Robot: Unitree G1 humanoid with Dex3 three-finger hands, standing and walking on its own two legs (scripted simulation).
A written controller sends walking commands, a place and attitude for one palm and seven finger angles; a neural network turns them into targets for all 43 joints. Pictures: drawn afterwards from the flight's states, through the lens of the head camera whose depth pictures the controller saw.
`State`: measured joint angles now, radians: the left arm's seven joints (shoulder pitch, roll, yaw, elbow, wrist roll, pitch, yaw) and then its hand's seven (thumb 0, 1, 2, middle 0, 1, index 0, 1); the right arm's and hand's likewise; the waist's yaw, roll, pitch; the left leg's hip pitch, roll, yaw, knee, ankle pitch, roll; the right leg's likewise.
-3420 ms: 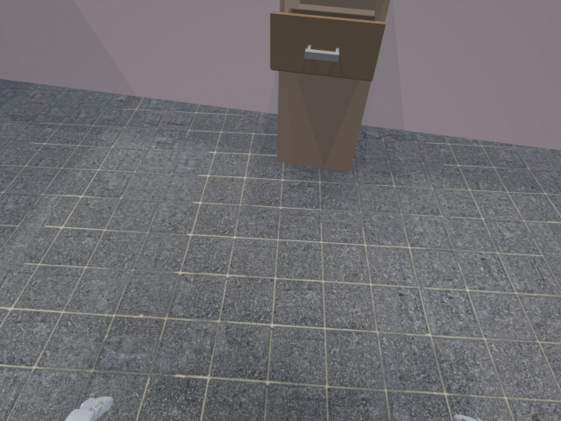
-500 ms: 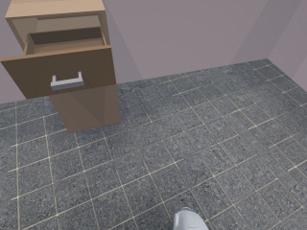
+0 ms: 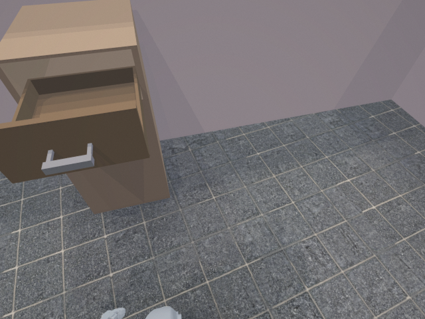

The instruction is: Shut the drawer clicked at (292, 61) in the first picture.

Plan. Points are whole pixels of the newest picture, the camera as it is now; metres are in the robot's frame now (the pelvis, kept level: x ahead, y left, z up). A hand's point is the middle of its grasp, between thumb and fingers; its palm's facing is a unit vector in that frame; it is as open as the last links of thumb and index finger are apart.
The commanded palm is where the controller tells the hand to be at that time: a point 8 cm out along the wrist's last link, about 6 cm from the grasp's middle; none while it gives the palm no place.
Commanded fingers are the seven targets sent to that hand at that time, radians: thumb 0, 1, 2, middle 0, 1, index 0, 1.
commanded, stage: turn to face it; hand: left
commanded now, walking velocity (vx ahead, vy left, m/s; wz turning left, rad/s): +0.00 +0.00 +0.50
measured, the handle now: (69, 157) +0.47 +0.37 +0.00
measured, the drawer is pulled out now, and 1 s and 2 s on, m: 0.30 0.30 0.30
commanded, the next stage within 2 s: take the last steps up to it in 0.54 s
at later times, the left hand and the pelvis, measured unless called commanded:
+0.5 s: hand out of the picture +0.02 +0.23 -0.16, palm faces +0.25 -0.93 -0.28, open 7.4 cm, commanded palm none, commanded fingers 0.00 0.90 0.90 -0.20 -0.30 -0.20 -0.30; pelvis +0.01 +0.00 +0.00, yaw +11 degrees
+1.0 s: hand out of the picture -0.10 +0.13 -0.16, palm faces +0.44 -0.87 -0.21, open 7.4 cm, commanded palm none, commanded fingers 0.00 0.90 0.90 -0.20 -0.30 -0.20 -0.30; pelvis +0.01 -0.02 +0.01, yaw +20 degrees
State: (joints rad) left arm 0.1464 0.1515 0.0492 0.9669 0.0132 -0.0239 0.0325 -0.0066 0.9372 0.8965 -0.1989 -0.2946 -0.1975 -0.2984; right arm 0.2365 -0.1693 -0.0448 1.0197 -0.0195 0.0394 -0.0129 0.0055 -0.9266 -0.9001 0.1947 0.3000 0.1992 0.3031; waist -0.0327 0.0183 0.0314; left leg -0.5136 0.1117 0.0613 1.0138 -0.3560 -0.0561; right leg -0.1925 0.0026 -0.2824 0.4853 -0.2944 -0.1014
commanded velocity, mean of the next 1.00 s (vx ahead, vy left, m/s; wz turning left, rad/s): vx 0.11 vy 0.02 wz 0.22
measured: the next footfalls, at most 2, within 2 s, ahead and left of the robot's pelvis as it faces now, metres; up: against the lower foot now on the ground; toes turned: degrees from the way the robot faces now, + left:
left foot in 0.16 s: +0.08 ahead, +0.13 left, +0.00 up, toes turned +13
right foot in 0.58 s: +0.08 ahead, -0.12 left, +0.00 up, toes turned +9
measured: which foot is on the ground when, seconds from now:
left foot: up 0.00-0.14, down 0.16-0.58, up 0.60-1.00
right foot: down 0.00-0.16, up 0.18-0.56, down 0.58-1.00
